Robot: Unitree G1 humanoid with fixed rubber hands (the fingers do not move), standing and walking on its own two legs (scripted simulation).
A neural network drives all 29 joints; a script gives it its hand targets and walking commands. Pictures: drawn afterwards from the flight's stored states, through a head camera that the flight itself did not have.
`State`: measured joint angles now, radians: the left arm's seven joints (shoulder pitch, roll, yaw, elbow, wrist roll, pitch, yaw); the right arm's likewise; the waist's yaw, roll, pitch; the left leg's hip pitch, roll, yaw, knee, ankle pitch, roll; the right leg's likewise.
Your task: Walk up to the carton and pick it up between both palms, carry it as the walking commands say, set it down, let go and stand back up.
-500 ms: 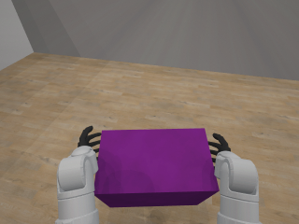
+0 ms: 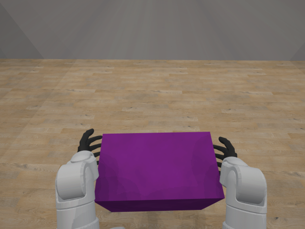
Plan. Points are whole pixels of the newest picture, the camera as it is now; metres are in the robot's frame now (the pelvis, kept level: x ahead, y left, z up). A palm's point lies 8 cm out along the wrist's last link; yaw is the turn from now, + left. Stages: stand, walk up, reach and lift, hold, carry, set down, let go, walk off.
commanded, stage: carry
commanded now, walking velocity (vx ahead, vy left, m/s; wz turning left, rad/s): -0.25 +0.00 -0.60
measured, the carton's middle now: (156, 175) +0.26 +0.00 +0.02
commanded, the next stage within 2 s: none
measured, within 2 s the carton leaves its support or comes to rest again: neither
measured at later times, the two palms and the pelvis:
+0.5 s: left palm (87, 216) +0.13 +0.14 +0.10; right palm out of the picture +0.06 -0.20 +0.09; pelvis -0.15 +0.01 -0.01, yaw -13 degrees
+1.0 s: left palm out of the picture +0.03 +0.12 +0.09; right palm out of the picture -0.10 -0.19 +0.08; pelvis -0.28 +0.06 -0.02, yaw -27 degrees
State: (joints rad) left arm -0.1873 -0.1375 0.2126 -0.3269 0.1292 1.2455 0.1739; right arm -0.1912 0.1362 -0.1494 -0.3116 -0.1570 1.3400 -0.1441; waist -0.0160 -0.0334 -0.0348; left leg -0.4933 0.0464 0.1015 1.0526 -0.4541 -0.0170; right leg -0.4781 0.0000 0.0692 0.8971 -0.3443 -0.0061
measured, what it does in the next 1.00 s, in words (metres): walks backwards, turning right: left foot, then right foot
